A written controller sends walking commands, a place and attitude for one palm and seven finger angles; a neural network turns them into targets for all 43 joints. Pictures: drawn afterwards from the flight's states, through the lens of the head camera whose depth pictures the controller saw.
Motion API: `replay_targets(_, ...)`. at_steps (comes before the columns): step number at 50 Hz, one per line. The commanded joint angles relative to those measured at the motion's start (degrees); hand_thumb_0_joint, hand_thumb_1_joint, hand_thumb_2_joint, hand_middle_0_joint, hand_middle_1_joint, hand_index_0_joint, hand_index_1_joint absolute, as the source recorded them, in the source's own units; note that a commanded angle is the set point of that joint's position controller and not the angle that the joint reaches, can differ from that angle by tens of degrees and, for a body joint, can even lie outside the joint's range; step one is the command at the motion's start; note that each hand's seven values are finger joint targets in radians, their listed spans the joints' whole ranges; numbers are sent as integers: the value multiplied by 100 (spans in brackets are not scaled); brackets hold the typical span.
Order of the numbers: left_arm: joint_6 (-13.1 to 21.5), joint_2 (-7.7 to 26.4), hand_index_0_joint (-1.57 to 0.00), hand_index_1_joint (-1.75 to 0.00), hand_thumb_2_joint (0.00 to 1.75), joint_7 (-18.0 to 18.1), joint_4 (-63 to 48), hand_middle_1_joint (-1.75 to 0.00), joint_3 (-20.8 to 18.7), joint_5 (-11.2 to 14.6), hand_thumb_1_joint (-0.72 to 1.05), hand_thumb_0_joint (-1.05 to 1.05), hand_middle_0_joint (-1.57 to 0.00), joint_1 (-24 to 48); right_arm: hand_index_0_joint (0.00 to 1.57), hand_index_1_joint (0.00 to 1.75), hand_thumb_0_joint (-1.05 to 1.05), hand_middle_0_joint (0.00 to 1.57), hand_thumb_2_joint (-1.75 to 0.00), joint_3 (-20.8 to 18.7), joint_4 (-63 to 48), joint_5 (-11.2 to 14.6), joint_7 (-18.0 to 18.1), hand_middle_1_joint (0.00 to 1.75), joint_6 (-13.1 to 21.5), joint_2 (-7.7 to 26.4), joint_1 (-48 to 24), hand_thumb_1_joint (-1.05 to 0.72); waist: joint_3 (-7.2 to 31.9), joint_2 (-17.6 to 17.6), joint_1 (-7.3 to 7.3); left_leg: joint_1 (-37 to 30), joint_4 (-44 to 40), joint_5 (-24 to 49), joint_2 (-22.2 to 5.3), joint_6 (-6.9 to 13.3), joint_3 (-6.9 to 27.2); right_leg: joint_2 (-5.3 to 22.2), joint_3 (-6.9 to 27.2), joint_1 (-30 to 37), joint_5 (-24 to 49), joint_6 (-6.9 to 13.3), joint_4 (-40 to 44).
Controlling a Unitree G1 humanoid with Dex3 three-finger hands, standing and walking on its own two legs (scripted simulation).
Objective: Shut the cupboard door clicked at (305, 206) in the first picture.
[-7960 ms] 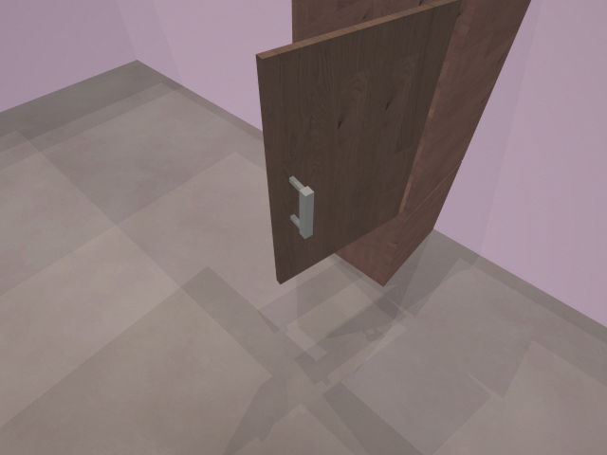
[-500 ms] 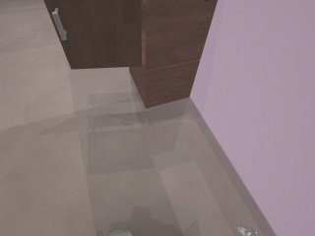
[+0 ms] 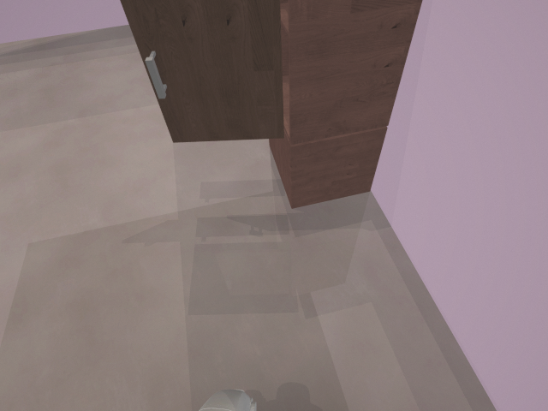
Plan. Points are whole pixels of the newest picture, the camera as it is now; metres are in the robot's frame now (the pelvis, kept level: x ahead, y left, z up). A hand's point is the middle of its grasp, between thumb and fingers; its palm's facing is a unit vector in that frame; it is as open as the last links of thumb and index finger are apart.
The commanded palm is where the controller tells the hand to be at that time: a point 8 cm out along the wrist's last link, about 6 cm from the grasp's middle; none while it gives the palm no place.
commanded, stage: take the last steps up to it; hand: left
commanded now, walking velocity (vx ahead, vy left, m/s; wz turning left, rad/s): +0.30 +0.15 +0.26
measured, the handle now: (157, 75) +1.01 +0.43 -0.06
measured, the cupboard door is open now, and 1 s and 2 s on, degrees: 77 77 77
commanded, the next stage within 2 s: come to a stop and stand still in 1.40 s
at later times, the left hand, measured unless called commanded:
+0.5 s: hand out of the picture +0.04 +0.28 -0.19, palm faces +0.21 -0.96 -0.19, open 7.4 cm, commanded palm none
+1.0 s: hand (160, 274) +0.39 +0.28 -0.16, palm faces +0.09 -0.98 -0.20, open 7.3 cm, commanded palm none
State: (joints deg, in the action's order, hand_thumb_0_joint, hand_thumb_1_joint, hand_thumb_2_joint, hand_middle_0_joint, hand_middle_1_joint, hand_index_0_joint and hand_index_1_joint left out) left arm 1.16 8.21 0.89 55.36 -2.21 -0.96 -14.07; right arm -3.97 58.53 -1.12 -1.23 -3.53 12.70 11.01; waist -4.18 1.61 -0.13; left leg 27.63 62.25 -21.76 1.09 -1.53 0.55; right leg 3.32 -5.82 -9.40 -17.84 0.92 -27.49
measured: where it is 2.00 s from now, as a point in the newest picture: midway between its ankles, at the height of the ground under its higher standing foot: (248, 314)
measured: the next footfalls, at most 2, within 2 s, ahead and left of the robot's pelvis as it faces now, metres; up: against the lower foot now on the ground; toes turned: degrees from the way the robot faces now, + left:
left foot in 0.36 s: +0.16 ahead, +0.20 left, +0.00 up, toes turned +14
right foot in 0.84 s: +0.36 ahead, +0.01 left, +0.00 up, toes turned -4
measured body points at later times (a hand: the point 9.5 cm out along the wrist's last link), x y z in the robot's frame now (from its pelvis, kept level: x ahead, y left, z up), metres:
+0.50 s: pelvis +0.11 +0.10 -0.01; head +0.15 +0.12 +0.44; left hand +0.03 +0.33 -0.17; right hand +0.24 -0.11 -0.15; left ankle +0.13 +0.19 -0.74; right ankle +0.05 -0.04 -0.65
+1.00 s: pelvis +0.30 +0.10 +0.00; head +0.34 +0.09 +0.45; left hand +0.38 +0.33 -0.14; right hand +0.26 -0.12 -0.17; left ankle +0.24 +0.23 -0.66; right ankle +0.32 +0.02 -0.74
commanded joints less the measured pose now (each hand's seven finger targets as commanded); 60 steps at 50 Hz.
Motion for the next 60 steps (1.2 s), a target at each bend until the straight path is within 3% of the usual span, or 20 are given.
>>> replay_targets(1,262,933,-20,-30,90,49,12,-30,-240,-26,90,0,-20,-760,20,30,0,20,-90,-48,-475,-19,-56,30,172,251,-438,-90,109,-1057,-233,1196,311,576,-393,-144,66,1621,878,969,1601,414,1419)
replay_targets(12,294,1016,-20,-30,90,26,589,-30,-236,-102,90,0,-20,-1241,20,30,0,20,-90,92,-682,14,-193,30,292,11,-1166,-90,-309,-1229,-354,403,-1997,642,-439,22,-578,1845,259,674,1608,441,1430)
replay_targets(14,256,1129,-20,-30,90,17,585,-30,-274,-107,90,0,-20,-1103,20,30,0,20,-90,99,-630,23,-185,30,363,49,-909,-90,-202,-1310,-233,-262,-2465,449,-308,147,-701,1831,121,530,1725,405,1190)
replay_targets(16,228,1137,-20,-30,90,-2,584,-30,-283,-69,90,0,-20,-882,20,30,0,20,-90,51,-303,-21,-96,30,471,263,148,-90,211,-916,296,-2037,-3375,779,21,251,-1033,1449,-333,-101,2115,191,47)
replay_targets(17,207,897,-20,-30,90,-41,535,-30,-226,-53,90,0,-20,-926,20,30,0,20,-90,-61,-65,-42,-18,30,509,741,1029,-90,780,72,624,-3301,-3533,693,-440,367,-544,1082,-610,-743,1453,35,-1375)
replay_targets(18,166,532,-20,-30,90,-82,324,-30,-162,20,90,0,-20,-1015,20,30,0,20,-90,-253,59,-110,91,30,541,1381,1743,-90,1217,1680,816,-4217,-4134,631,-2010,971,1918,177,-722,-2309,-1546,-248,-3139)
replay_targets(19,153,468,-20,-30,90,-46,67,-30,-114,-2,90,0,-20,-474,20,30,0,20,-90,-261,156,-60,190,30,469,1521,2017,-90,1017,1070,887,-3811,-4654,736,-2442,1334,2307,110,33,-2789,-1795,-51,-4151)
replay_targets(20,145,368,-20,-30,90,-12,32,-30,-99,-1,90,0,-20,-322,20,30,0,20,-90,-212,58,-56,232,30,503,1335,1543,-90,1048,1064,647,-3392,-4745,281,-2455,1387,2219,284,340,-3013,-1435,12,-4749)
replay_targets(23,66,405,-20,-30,90,-118,286,-30,-168,-78,90,0,-20,-373,20,30,0,20,-90,14,-233,-52,247,30,618,508,615,-90,96,469,145,-1682,-5167,259,-1905,1106,1087,581,476,-2579,-323,-6,-4539)
replay_targets(25,-8,285,-20,-30,90,-134,343,-30,-150,-75,90,0,-20,-562,20,30,0,20,-90,60,-180,-37,253,30,708,386,613,-90,129,221,-40,-1668,-5276,933,-1761,1153,632,533,442,-2439,-35,-60,-4157)
replay_targets(38,41,388,-20,-30,90,-211,-376,-30,-103,-56,90,0,-20,983,20,30,0,20,-90,96,321,-94,238,30,736,421,1473,-90,-34,225,148,-2565,-4742,2904,-1627,1105,-213,78,-18,-1739,402,55,-1015)
replay_targets(40,84,528,-20,-30,90,-207,-218,-30,-140,-58,90,0,-20,435,20,30,0,20,-90,126,395,-57,242,30,707,426,1470,-90,189,75,-131,-2298,-3891,3360,-1364,877,-429,-176,-224,-562,651,151,-390)
replay_targets(41,145,757,-20,-30,90,-181,28,-30,-227,-61,90,0,-20,-343,20,30,0,20,-90,135,393,-1,231,30,725,402,1340,-90,548,-192,-514,-1667,-2871,3303,-1079,667,-614,-24,81,785,926,298,-136)
replay_targets(42,224,1306,-20,-30,90,-110,296,-30,-377,-95,90,0,-20,-1287,20,30,0,20,-90,131,247,84,177,30,756,237,1319,-90,1124,-1270,-801,-163,-1280,1851,-427,362,-1054,1315,1845,2418,1467,833,144)
replay_targets(43,212,1652,-20,-30,90,-77,427,-30,-419,20,90,0,-20,-1677,20,30,0,20,-90,125,106,88,185,30,752,216,1205,-90,1222,-1660,-824,697,457,-1309,12,194,-822,2444,3285,2668,2374,1483,851)
replay_targets(44,235,1498,-20,-30,90,-33,379,-30,-387,37,90,0,-20,-1321,20,30,0,20,-90,92,103,61,193,30,715,292,793,-90,1008,-1372,-767,963,1044,-1005,-269,215,-90,2317,3223,2089,2422,1450,957)
replay_targets(46,255,986,-20,-30,90,2,173,-30,-250,59,90,0,-20,-523,20,30,0,20,-90,90,96,33,180,30,628,40,562,-90,361,-499,-321,879,826,-21,-683,146,139,1871,2033,871,1958,1090,1206)
replay_targets(49,331,617,-20,-30,90,-10,180,-30,-157,8,90,0,-20,-218,20,30,0,20,-90,118,312,-23,113,30,469,-225,1008,-90,210,-917,40,233,-140,514,-743,-5,-172,1311,867,4,1758,746,1581)
replay_targets(57,362,850,-20,-30,90,-59,559,-30,-218,-53,90,0,-20,-605,20,30,0,20,-90,77,-116,-14,-37,30,553,-275,-8,-90,-62,-955,-160,-63,-2317,829,-536,22,-561,1398,726,149,1339,780,1528)
replay_targets(60,300,974,-20,-30,90,-54,624,-30,-230,-40,90,0,-20,-529,20,30,0,20,-90,65,-122,-20,-30,30,605,-55,105,-90,-135,-946,44,-816,-3002,1021,-345,108,-721,1310,574,-9,1364,612,1139)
